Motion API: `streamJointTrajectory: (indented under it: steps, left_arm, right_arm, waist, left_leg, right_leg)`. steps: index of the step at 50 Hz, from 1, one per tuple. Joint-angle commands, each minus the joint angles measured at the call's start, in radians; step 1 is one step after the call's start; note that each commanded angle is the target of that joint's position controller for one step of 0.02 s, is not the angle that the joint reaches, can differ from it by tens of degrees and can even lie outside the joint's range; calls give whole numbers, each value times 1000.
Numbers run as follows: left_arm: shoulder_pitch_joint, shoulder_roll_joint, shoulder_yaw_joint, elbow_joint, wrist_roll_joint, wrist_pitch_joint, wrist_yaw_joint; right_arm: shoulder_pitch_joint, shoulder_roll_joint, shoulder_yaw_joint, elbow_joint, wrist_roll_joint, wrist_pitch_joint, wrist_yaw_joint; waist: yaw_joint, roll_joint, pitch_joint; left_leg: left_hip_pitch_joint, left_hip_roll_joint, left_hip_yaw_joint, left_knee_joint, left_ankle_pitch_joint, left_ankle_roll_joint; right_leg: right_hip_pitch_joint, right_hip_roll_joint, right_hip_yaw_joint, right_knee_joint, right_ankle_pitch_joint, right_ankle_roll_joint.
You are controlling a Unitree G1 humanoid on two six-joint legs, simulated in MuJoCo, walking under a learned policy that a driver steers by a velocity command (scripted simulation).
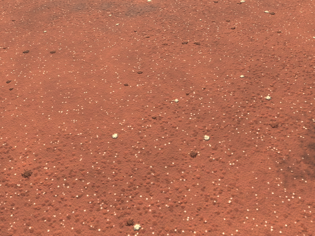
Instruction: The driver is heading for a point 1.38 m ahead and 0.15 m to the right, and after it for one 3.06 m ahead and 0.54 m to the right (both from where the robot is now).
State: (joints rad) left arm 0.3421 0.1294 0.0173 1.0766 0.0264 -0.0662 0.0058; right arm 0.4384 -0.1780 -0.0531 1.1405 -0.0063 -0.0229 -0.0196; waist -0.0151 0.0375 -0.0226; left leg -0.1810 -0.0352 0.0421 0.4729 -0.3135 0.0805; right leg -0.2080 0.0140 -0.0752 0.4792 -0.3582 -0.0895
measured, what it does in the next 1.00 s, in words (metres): walks ahead: left foot, then right foot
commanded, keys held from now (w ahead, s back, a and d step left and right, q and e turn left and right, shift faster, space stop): w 1.00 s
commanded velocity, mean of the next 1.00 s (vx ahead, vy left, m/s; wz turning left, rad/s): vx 0.47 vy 0.00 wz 0.00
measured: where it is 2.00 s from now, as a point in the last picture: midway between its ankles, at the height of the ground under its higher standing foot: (168, 136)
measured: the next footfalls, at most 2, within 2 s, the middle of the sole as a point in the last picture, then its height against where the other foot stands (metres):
left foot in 0.44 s outside the picture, level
right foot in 0.98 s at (188, 202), level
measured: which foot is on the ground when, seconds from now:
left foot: down 0.00-0.00, up 0.02-0.42, down 0.44-1.00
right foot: down 0.00-0.46, up 0.48-0.96, down 0.98-1.00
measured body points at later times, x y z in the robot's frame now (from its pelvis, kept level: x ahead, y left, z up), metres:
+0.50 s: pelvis +0.24 +0.02 -0.02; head +0.29 +0.02 +0.43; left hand +0.14 +0.24 -0.17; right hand +0.40 -0.21 -0.15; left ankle +0.34 +0.08 -0.74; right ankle +0.03 -0.09 -0.67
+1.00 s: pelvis +0.54 -0.01 -0.02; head +0.58 -0.01 +0.43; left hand +0.73 +0.21 -0.13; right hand +0.44 -0.23 -0.17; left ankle +0.35 +0.08 -0.72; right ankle +0.66 -0.08 -0.74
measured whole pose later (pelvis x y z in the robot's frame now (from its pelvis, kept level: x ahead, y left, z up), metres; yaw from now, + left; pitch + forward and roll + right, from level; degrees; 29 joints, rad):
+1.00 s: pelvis +0.54 -0.01 -0.02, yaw +0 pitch +1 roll +1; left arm 0.00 0.16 0.04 0.88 0.04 -0.09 -0.02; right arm 0.48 -0.16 -0.03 1.10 -0.01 -0.09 -0.01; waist -0.05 0.01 0.07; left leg 0.05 -0.02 0.09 0.54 -0.45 0.06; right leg -0.46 0.01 -0.11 0.53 -0.09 -0.12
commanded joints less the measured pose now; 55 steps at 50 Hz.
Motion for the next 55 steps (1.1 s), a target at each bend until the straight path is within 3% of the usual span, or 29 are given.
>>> streamJointTrajectory:
  steps: [1, 2, 3, 5, 8, 11, 14, 17, 19, 21, 22, 23, 24, 25, 26, 28, 30, 33, 39, 43, 46, 47, 48, 49, 50, 51, 52, 53, 55]
  left_arm:
    - [366, 154, 40, 58, 3, -9, 19]
    - [351, 180, 53, 68, 4, 4, 22]
    - [273, 149, 46, 41, 2, 3, 18]
    - [184, 122, 38, 5, -8, -15, 11]
    - [214, 92, 25, 17, -9, -37, 13]
    - [257, 85, 15, 30, -6, -43, 12]
    - [266, 99, 13, 30, -4, -48, 12]
    - [268, 126, 17, 36, -4, -52, 16]
    - [239, 149, 23, 35, -3, -54, 18]
    - [211, 176, 32, 34, -5, -48, 20]
    - [208, 168, 29, 24, -10, -46, 16]
    - [297, 56, 9, -7, -41, -42, 2]
    - [283, 105, 29, -5, -36, -41, -5]
    - [165, 131, 39, -45, -23, -37, -5]
    - [83, 128, 38, -67, -13, -43, -9]
    - [78, 93, 40, -67, 10, -27, -14]
    - [98, 63, 38, -64, 17, -2, -24]
    - [-20, 77, 40, -114, 16, 18, -32]
    - [-296, 75, 25, -209, -4, 16, -42]
    - [-395, 91, 26, -247, -6, 8, -40]
    - [-361, 111, 36, -249, -4, -4, -33]
    - [-282, 125, 45, -225, -3, -10, -27]
    - [-132, 142, 58, -175, 0, -17, -19]
    - [44, 190, 78, -123, 19, -27, -8]
    - [185, 307, 108, -109, 46, -28, 1]
    - [149, 291, 107, -108, 14, -10, -12]
    - [24, 254, 95, -122, -8, -6, -16]
    - [-56, 188, 77, -135, -12, -12, -20]
    - [-85, 112, 53, -114, -14, -25, -15]
  right_arm:
    - [-159, 26, 16, -128, 5, -36, 16]
    - [-188, -49, 1, -143, -36, -38, 24]
    - [-202, -60, -3, -149, -44, -42, 36]
    - [-184, -42, -2, -136, -31, -48, 52]
    - [-214, -39, -6, -141, -31, -38, 59]
    - [-338, -25, -1, -193, -25, -28, 56]
    - [-471, -13, 12, -248, -15, -27, 57]
    - [-515, -33, 13, -277, -12, -28, 55]
    - [-451, -61, 2, -268, -12, -34, 44]
    - [-186, -104, -25, -185, -11, -50, 27]
    - [-29, -153, -45, -141, -30, -59, 17]
    - [88, -261, -71, -136, -56, -60, 13]
    - [43, -251, -71, -136, -27, -45, 26]
    - [-90, -212, -58, -152, -11, -45, 28]
    - [-165, -138, -39, -166, -6, -54, 32]
    - [-183, -58, -13, -144, -8, -71, 27]
    - [-131, -48, -4, -120, -10, -85, 19]
    - [-67, -88, -5, -102, -8, -94, 16]
    - [46, -90, 8, -89, -5, -94, 17]
    - [116, -102, 7, -64, -12, -90, 7]
    - [93, -121, 1, -61, -20, -86, -3]
    - [80, -134, -2, -62, -22, -84, -5]
    - [63, -141, -4, -63, -19, -79, -4]
    - [54, -127, 1, -77, -11, -79, -1]
    - [138, -32, 21, -112, 32, -80, 13]
    - [134, -84, 2, -104, 23, -79, 15]
    - [30, -110, -9, -133, 7, -75, 15]
    - [-39, -97, -6, -154, 0, -81, 19]
    - [-41, -61, -6, -151, -24, -62, 25]
  waist:
    - [150, -306, 101]
    - [132, -230, 191]
    - [83, -141, 222]
    - [28, -85, 202]
    - [18, -88, 159]
    - [35, -113, 172]
    - [58, -140, 184]
    - [57, -157, 183]
    - [13, -155, 141]
    - [-99, -132, -3]
    - [-157, -107, -92]
    - [-131, 97, -253]
    - [-112, 111, -297]
    - [-59, 56, -116]
    - [-44, -11, -13]
    - [25, -18, 61]
    - [50, -6, 65]
    - [51, 5, 106]
    - [-14, 17, 140]
    - [-43, 25, 148]
    - [-4, 33, 124]
    - [30, 42, 81]
    - [96, 25, 7]
    - [159, 1, -93]
    - [156, -194, -262]
    - [136, -186, -310]
    - [87, -108, -139]
    - [67, -65, -34]
    - [1, -70, 52]
  left_leg:
    - [-598, -15, 45, 301, -228, 26]
    - [-662, 31, 8, 453, -198, 31]
    - [-655, 68, -32, 520, -116, 31]
    - [-606, 96, -42, 531, 18, 8]
    - [-585, 93, -2, 525, 129, -23]
    - [-597, 88, 33, 442, 185, -40]
    - [-507, 65, 72, 265, 239, -37]
    - [-408, 44, 96, 149, 234, 4]
    - [-291, 8, 106, 112, 191, 45]
    - [0, -43, 116, 37, 199, 85]
    - [243, 56, 14, 29, 144, 114]
    - [530, 378, -450, -23, -64, 220]
    - [505, 455, -783, -217, -136, 280]
    - [361, 411, -629, -244, -213, 238]
    - [204, 375, -496, -276, -124, 206]
    - [19, 288, -314, -312, 76, 147]
    - [-25, 254, -229, -324, 207, 139]
    - [-17, 232, -154, -357, 277, 142]
    - [71, 195, -70, -361, 453, 112]
    - [228, 236, -69, -316, 557, 118]
    - [301, 258, -48, -203, 813, 104]
    - [303, 255, -37, -108, 946, 92]
    - [277, 229, -11, 61, 987, 76]
    - [117, 194, 8, 285, 802, 59]
    - [-235, 62, 73, 695, 304, 9]
    - [-390, -36, -40, 887, -197, 13]
    - [-467, 40, -90, 902, -104, 23]
    - [-460, 77, -87, 843, -24, 23]
    - [-367, 127, -83, 725, 35, 12]
  right_leg:
    - [416, -335, 542, -369, -398, -98]
    - [299, -417, 653, -401, -485, -161]
    - [226, -390, 617, -401, -441, -161]
    - [196, -308, 453, -417, -204, -115]
    - [220, -233, 275, -389, 133, -88]
    - [209, -207, 192, -364, 370, -92]
    - [175, -188, 135, -352, 524, -90]
    - [210, -212, 116, -327, 644, -89]
    - [255, -226, 89, -220, 904, -74]
    - [251, -199, 48, 88, 1051, -45]
    - [83, -167, 35, 321, 826, -35]
    - [-231, -37, -11, 721, 251, 3]
    - [-364, 54, 103, 916, -124, -4]
    - [-451, -25, 129, 930, -28, -17]
    - [-439, -64, 121, 868, 59, -20]
    - [-335, -112, 118, 755, 102, -10]
    - [-293, -116, 101, 701, 106, 7]
    - [-387, -134, 69, 598, 184, 31]
    - [-413, -102, -1, 246, 380, 53]
    - [-428, -73, -15, 135, 358, 25]
    - [-333, -28, -30, 73, 243, -19]
    - [-230, 5, -41, 56, 205, -38]
    - [-60, 37, -56, -6, 228, -60]
    - [199, -41, 28, -12, 228, -97]
    - [540, -362, 468, -39, 126, -222]
    - [548, -444, 767, -187, 111, -271]
    - [402, -394, 605, -208, 46, -229]
    - [253, -356, 485, -251, 95, -197]
    - [71, -264, 314, -303, 221, -125]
